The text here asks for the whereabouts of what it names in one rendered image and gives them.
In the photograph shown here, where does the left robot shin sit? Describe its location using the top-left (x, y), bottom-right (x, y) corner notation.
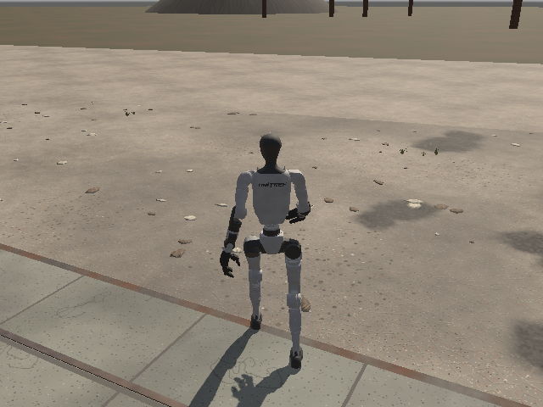
top-left (249, 270), bottom-right (261, 319)

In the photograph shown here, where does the robot right upper arm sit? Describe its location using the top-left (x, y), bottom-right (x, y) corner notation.
top-left (288, 170), bottom-right (310, 213)

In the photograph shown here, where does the robot right hand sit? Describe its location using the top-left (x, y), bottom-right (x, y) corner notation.
top-left (285, 208), bottom-right (305, 224)

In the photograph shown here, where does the robot left upper arm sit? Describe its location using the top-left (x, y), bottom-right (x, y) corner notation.
top-left (233, 170), bottom-right (254, 220)

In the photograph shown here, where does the right robot forearm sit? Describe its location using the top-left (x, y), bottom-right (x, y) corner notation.
top-left (297, 201), bottom-right (311, 218)

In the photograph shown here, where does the right robot foot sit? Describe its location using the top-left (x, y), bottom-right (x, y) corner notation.
top-left (290, 346), bottom-right (303, 369)

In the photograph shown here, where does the left robot forearm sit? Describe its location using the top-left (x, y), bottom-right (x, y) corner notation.
top-left (222, 206), bottom-right (242, 253)

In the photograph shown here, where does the robot left hand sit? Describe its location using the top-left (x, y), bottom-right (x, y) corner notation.
top-left (220, 251), bottom-right (240, 278)

